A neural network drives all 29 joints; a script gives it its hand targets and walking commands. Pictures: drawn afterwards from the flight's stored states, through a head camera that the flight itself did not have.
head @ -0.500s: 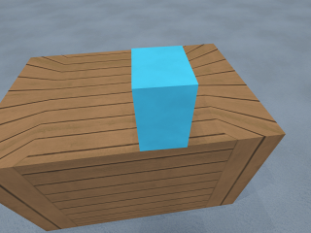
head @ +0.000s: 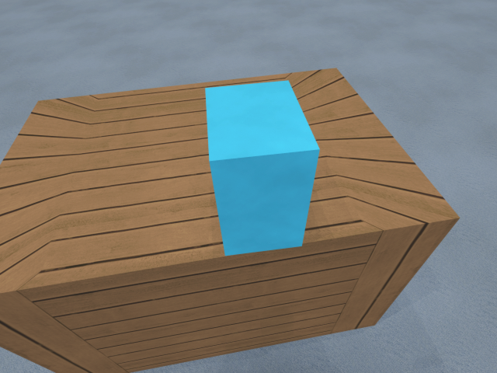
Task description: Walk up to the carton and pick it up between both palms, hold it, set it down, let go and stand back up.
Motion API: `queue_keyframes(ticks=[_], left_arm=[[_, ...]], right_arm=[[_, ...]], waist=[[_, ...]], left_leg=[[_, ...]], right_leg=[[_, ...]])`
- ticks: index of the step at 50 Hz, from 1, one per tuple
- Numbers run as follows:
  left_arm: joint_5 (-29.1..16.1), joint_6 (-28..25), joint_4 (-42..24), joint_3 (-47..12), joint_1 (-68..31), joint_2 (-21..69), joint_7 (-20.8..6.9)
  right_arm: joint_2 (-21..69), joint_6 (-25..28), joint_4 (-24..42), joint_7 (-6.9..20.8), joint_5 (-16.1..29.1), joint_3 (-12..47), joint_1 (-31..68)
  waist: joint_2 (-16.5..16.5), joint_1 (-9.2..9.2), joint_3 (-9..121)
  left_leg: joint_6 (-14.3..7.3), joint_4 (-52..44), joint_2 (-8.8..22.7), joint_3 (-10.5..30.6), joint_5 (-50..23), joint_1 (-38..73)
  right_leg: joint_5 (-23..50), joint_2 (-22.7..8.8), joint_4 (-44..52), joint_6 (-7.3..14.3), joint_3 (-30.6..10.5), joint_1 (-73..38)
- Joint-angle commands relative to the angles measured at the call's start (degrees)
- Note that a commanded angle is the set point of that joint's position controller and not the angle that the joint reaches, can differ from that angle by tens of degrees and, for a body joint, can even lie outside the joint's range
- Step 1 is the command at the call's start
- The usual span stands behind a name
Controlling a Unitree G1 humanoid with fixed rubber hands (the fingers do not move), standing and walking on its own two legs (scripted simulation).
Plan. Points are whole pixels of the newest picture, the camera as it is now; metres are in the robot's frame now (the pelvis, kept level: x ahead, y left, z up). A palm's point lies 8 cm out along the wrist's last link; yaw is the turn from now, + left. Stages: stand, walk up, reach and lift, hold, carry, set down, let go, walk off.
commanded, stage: walk up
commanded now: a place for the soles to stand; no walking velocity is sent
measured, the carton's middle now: (255, 170) +0.50 +0.01 +0.05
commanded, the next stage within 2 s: none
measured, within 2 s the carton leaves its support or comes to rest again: neither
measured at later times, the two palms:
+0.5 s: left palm out of the picture +0.05 +0.22 -0.14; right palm out of the picture -0.02 -0.27 -0.15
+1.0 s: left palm out of the picture +0.11 +0.22 -0.16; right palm out of the picture +0.15 -0.27 -0.13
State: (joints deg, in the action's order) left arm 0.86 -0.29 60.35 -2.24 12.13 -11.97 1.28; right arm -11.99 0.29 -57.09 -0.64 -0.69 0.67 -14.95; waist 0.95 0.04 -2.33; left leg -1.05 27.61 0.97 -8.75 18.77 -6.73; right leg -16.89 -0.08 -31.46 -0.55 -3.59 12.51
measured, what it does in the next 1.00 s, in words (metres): steps on the spot: left foot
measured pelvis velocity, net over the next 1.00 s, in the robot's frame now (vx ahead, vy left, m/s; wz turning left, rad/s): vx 0.05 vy -0.03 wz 0.02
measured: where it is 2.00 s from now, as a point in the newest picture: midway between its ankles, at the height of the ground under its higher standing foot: outside the picture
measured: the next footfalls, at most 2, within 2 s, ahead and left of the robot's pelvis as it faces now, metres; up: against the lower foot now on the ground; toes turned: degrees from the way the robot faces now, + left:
left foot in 0.84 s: +0.11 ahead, +0.06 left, +0.00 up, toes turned +1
right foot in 1.12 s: +0.08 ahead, -0.16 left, +0.00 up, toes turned +7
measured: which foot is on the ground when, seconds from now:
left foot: down 0.00-0.54, up 0.56-0.82, down 0.84-1.00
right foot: down 0.00-0.86, up 0.88-1.00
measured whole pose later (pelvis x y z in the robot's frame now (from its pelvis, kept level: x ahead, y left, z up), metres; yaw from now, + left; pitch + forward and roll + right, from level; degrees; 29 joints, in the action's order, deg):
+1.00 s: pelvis +0.05 -0.03 -0.02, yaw +1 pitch -4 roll +1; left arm 1.4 4.0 55.2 -0.2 9.0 -14.7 2.4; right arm -10.3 -0.3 -49.5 -2.7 -0.1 -1.6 -9.4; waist 3.7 -0.4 -9.6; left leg -2.2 36.7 -2.5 -1.0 11.7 -21.1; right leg -36.2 0.0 -55.8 -1.3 -0.3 17.8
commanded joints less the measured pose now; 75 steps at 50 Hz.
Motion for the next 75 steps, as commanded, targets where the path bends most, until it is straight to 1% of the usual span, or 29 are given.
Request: queue_keyframes(ticks=[1,16,18,20,21,24,26,27,28,29,32,36,38,41,42,43,44,45,50,53,56,57,58,59,60,64,68,70,75], left_arm=[[-0.12,-0.82,-1.55,1.27,1.64,-7.10,0.39],[-0.58,-0.99,-0.08,0.95,3.37,-7.69,0.71],[0.82,-0.43,-1.02,2.19,1.96,-8.54,-0.02],[1.69,-0.37,-3.19,1.78,0.13,-6.49,-0.37],[1.64,-0.68,-3.61,1.70,0.45,-6.18,-0.49],[1.29,-2.15,-4.03,2.30,3.62,-7.32,-1.00],[0.51,-2.61,-1.63,3.55,11.64,-9.84,-1.05],[-0.11,-2.44,0.17,4.55,17.58,-11.33,-0.83],[-0.01,-2.08,1.10,5.32,20.09,-11.18,-0.29],[0.14,-1.72,0.64,5.32,19.67,-11.16,0.33],[1.25,-1.13,-3.68,5.79,12.47,-11.78,1.50],[1.79,-1.78,-5.98,4.28,5.21,-8.51,1.23],[1.47,-1.54,-7.51,4.14,-0.59,-9.38,1.00],[0.80,-0.48,-8.04,3.61,-1.39,-10.73,0.42],[0.30,0.05,-8.02,3.41,0.45,-10.18,0.32],[0.32,1.09,-7.76,3.11,6.24,-7.08,0.69],[0.12,3.51,-6.55,3.18,7.92,-7.09,1.56],[0.30,4.66,-6.71,2.86,5.70,-7.51,1.93],[0.22,3.62,-6.87,3.15,4.94,-7.19,0.71],[0.32,3.28,-7.39,3.52,4.00,-6.86,0.30],[-0.19,1.98,-7.76,3.76,7.00,-5.76,-0.28],[0.12,1.76,-8.65,4.33,5.92,-8.08,-0.32],[-1.46,1.47,-9.42,5.14,2.75,-11.53,-0.28],[-2.29,1.42,-10.31,6.14,-4.52,-13.90,0.14],[-1.56,0.83,-11.74,5.06,-9.80,-11.54,0.24],[0.15,-0.41,-11.76,4.21,-7.80,-9.74,-0.10],[-0.38,-0.27,-10.11,3.24,-0.08,-7.39,-1.41],[-0.39,0.56,-7.96,2.69,0.12,-6.68,-0.80],[-0.25,0.39,-7.04,2.66,-0.49,-8.19,-0.60]], right_arm=[[-7.61,0.55,1.64,-0.32,-0.11,-1.44,-2.78],[-7.73,-0.04,-0.98,-0.48,-0.38,-0.63,-2.73],[-10.26,0.52,-2.20,-0.59,-1.35,-2.04,-9.60],[-12.80,0.43,-2.97,-1.29,-1.53,-2.57,-8.45],[-12.38,0.60,-2.80,-1.25,-1.76,-2.34,-7.46],[-9.24,1.39,-2.58,0.15,-2.26,-1.08,-7.08],[-6.33,1.39,-0.42,0.77,-1.91,-0.27,-2.95],[-3.52,1.15,0.78,0.85,-1.79,0.57,-2.36],[-3.49,0.54,2.04,0.54,-1.80,0.34,-1.46],[-5.07,0.28,2.83,0.18,-1.72,-0.11,-1.60],[-5.72,1.19,4.57,-0.11,-0.31,-1.25,-1.90],[-4.54,1.73,5.58,-0.41,-0.98,-2.08,-3.17],[-2.75,1.77,4.94,-0.63,-0.98,-2.06,-5.66],[-4.78,1.89,4.27,-1.28,-1.23,-3.76,-9.63],[-8.12,1.93,6.22,-1.87,-1.49,-4.73,-9.88],[-10.13,1.55,8.12,-2.09,-0.51,-5.10,-8.36],[-13.55,0.68,7.82,-2.39,1.92,-6.10,-6.23],[-13.26,0.26,9.37,-2.49,2.18,-6.17,-0.68],[-9.87,-0.53,11.60,-2.59,-0.39,-4.97,3.21],[-10.14,-0.64,11.95,-2.05,-0.93,-5.25,2.55],[-9.78,-1.99,12.06,-1.07,-0.58,-4.17,6.21],[-8.29,-2.19,12.76,-0.63,-0.17,-3.76,4.94],[-6.56,-2.47,12.81,-0.55,0.84,-3.45,5.41],[-7.25,-2.68,11.80,-0.87,-0.24,-4.46,4.44],[-7.24,-2.32,10.09,-0.41,-0.90,-4.13,0.87],[-4.99,0.81,8.09,0.00,-0.75,-3.16,1.40],[-8.34,1.52,7.95,-0.39,-0.95,-2.84,1.01],[-8.40,0.94,5.92,0.14,0.70,-2.70,-0.32],[-8.33,1.28,4.62,-0.21,0.55,-1.70,-1.96]], waist=[[-0.75,0.18,-0.14],[0.46,0.02,-0.63],[-2.71,2.67,-2.47],[-5.62,2.37,-8.14],[-6.07,1.78,-9.74],[-4.14,-0.64,-8.18],[4.43,-3.55,-6.01],[11.20,-5.82,-3.07],[12.10,-6.99,-3.79],[9.90,-6.33,-3.62],[7.42,-4.57,-5.67],[1.18,-0.18,-4.01],[3.16,2.43,-1.39],[0.43,4.29,3.68],[-3.55,4.27,5.55],[-10.81,1.38,6.21],[-11.72,1.43,5.32],[-13.58,0.85,1.31],[-9.08,0.03,3.71],[-7.61,0.66,7.56],[-5.77,-2.68,7.84],[-0.69,-1.93,5.28],[6.77,-1.31,0.57],[10.57,0.85,-3.68],[9.25,3.38,-4.10],[6.80,2.41,-1.43],[1.73,-0.97,5.64],[-1.26,-0.44,1.31],[-3.99,-0.10,-1.63]], left_leg=[[-3.06,-6.43,7.56,6.48,-16.45,1.67],[-2.72,-6.65,7.33,3.58,-10.15,2.83],[-7.54,-13.45,13.89,13.28,11.12,8.85],[-11.97,-17.15,23.12,19.61,12.74,8.40],[-12.40,-16.61,23.65,18.83,8.01,6.56],[-7.70,-8.70,15.62,9.15,-6.61,-2.93],[-2.72,5.81,5.02,-1.04,-8.22,-11.38],[-0.40,16.91,0.59,-1.54,2.70,-17.40],[0.12,24.52,-0.82,2.51,19.72,-23.20],[-0.21,28.88,0.28,5.69,22.69,-25.81],[-0.29,33.97,1.91,11.41,17.47,-28.37],[1.60,21.56,2.09,12.68,6.02,-19.20],[1.38,10.14,1.09,9.00,-3.60,-7.75],[-0.92,0.06,-1.57,6.89,-27.42,6.63],[-4.20,0.08,6.19,16.63,-40.85,10.14],[-9.62,-6.34,19.51,33.94,-38.35,4.63],[-16.26,-8.60,23.15,38.96,-24.57,-4.93],[-17.73,-11.10,22.19,40.94,-16.69,-9.09],[-12.21,-8.49,13.50,30.07,-14.26,-9.86],[-9.89,-6.80,11.88,29.74,-8.60,-7.37],[-4.20,-3.67,7.70,25.26,3.24,-16.73],[-1.17,-1.11,4.74,23.30,8.12,-20.69],[1.18,7.57,-3.55,15.41,12.75,-22.19],[1.33,21.50,-5.07,12.16,10.00,-13.36],[0.48,21.23,-2.45,14.04,7.10,-11.41],[0.05,6.30,-0.98,12.03,-4.71,-10.82],[-2.56,2.53,3.64,21.72,-22.65,-1.37],[-2.73,-1.73,3.22,22.86,-8.47,-11.58],[-1.72,-3.34,1.74,22.83,-7.36,-14.77]], right_leg=[[18.38,-3.92,3.81,3.20,-2.87,2.65],[18.91,-3.35,4.55,3.69,-5.94,4.09],[-5.27,1.12,-3.02,2.14,-0.38,14.24],[-9.27,-2.23,-5.17,0.30,2.01,21.91],[-8.34,-3.79,-4.04,0.10,1.60,21.42],[4.04,-3.43,3.42,1.32,-0.23,7.16],[15.69,-6.02,6.73,4.39,-6.26,-4.89],[19.29,-11.47,12.03,8.52,-15.52,-11.83],[19.64,-16.10,15.03,12.36,-20.78,-16.02],[21.09,-18.33,14.82,14.79,-21.58,-16.99],[25.47,-18.32,14.52,17.37,-14.85,-14.63],[37.25,-16.83,12.08,14.32,-5.60,-8.89],[41.65,-12.09,6.07,10.60,1.25,-3.27],[32.33,-8.21,-6.64,5.51,4.06,3.51],[17.01,-3.57,-13.94,2.43,6.88,8.84],[-18.61,1.64,-23.66,0.44,7.65,8.53],[-25.50,-0.54,-28.04,-0.20,2.21,3.87],[-24.14,-1.25,-28.68,-0.61,1.14,6.47],[-16.96,-2.12,-22.05,-1.20,1.30,5.91],[-13.44,-1.36,-13.99,-0.89,3.24,3.90],[-0.03,-0.85,3.16,2.12,4.67,-7.27],[-4.56,-5.69,7.87,4.51,-3.38,-5.55],[-25.60,-14.55,17.72,9.33,-17.05,4.94],[-31.09,-21.45,22.08,12.94,-21.62,17.83],[-25.65,-20.32,20.28,12.00,-17.76,16.68],[12.86,-12.51,8.50,7.33,-2.93,3.47],[1.82,-6.90,6.11,4.13,1.44,3.45],[-7.03,-5.58,9.54,3.64,1.75,-1.94],[-5.30,-6.35,10.13,4.10,2.81,-3.36]])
